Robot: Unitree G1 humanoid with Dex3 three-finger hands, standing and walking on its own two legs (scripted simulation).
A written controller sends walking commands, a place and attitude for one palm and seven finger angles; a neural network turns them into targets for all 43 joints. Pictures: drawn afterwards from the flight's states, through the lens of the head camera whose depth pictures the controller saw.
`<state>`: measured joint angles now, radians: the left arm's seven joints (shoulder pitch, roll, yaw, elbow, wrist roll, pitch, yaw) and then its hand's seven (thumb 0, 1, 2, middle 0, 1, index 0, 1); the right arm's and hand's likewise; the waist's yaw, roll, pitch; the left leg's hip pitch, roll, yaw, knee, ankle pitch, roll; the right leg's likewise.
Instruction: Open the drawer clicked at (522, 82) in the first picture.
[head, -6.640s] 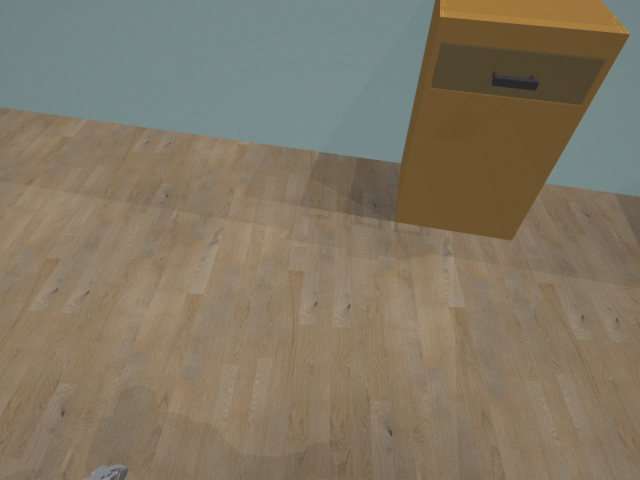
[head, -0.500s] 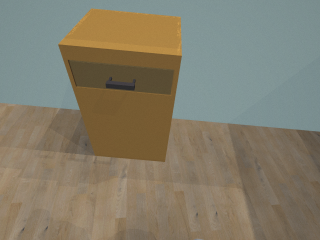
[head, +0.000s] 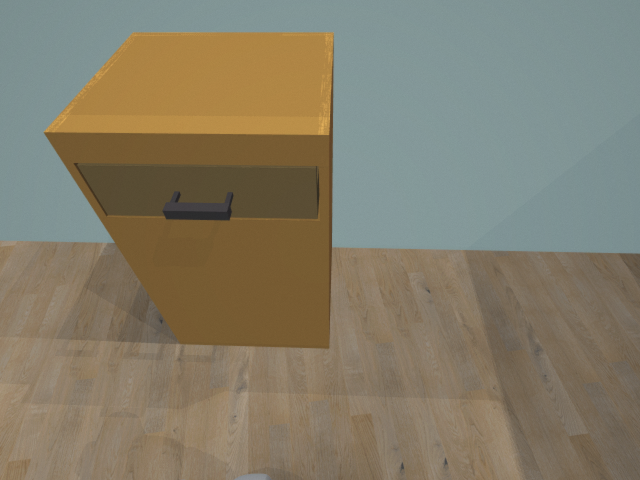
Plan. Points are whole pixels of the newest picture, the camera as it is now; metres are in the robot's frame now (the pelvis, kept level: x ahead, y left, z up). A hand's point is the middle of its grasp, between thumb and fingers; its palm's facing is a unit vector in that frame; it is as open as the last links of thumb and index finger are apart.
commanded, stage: take the last steps up to it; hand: left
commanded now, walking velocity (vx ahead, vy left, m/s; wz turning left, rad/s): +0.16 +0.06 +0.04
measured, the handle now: (200, 203) +0.62 +0.27 -0.06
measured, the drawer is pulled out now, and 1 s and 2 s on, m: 0.00 0.00 0.00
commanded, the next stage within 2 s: come to a stop and stand still in 0.04 s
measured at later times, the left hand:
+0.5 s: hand out of the picture +0.08 +0.22 -0.18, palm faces +0.02 -0.98 -0.21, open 7.4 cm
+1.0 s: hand out of the picture +0.09 +0.17 -0.15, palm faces +0.04 -0.96 -0.27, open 7.3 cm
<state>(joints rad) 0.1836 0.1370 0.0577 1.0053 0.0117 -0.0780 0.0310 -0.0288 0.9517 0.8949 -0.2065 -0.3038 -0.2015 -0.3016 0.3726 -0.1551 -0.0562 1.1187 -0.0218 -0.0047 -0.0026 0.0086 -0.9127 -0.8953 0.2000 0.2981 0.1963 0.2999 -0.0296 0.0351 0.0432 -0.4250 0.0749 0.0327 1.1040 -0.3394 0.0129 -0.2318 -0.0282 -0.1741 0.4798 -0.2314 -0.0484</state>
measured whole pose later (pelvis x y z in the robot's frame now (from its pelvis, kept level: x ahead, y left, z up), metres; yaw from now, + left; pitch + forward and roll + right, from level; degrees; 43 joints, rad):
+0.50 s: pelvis +0.07 +0.03 +0.00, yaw -3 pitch +0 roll +0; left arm 0.27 0.19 0.05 1.04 0.02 0.06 0.03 0.00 0.91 0.90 -0.20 -0.30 -0.20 -0.30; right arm 0.07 -0.12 -0.03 0.99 -0.01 0.02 -0.03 0.00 -0.91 -0.89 0.20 0.30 0.20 0.30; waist 0.03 -0.02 0.10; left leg -0.31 0.06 0.14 0.46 -0.14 0.02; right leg -0.40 -0.03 -0.02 1.02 -0.50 0.03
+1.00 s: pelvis +0.06 -0.02 +0.01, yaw -1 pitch +1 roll +3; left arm 0.25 0.15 0.03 1.03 0.03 0.00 0.04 0.00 0.92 0.90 -0.21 -0.30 -0.20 -0.30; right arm 0.29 -0.23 -0.06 1.07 -0.01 0.07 -0.01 0.01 -0.91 -0.90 0.20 0.30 0.19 0.30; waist 0.02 0.02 0.05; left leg -0.32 0.01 0.02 0.77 -0.43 -0.04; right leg -0.21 -0.07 -0.06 0.44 -0.25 -0.02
